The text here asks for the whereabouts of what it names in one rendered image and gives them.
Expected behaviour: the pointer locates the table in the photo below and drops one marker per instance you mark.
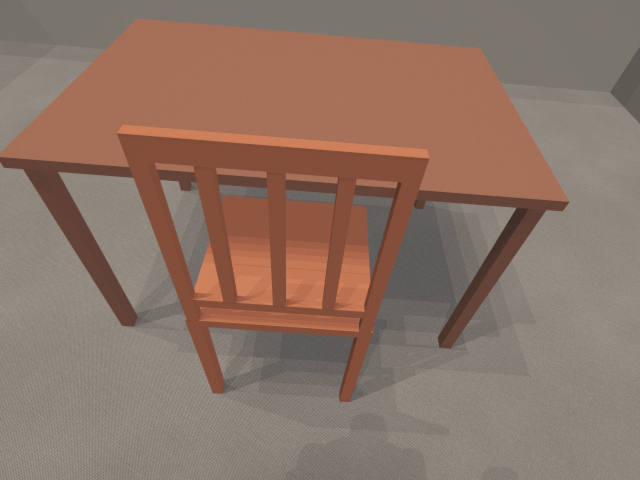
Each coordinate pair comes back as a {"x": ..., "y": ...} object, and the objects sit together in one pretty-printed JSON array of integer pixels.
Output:
[{"x": 177, "y": 75}]

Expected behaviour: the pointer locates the chair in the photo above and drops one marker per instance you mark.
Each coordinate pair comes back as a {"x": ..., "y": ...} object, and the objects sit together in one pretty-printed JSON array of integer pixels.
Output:
[{"x": 273, "y": 264}]

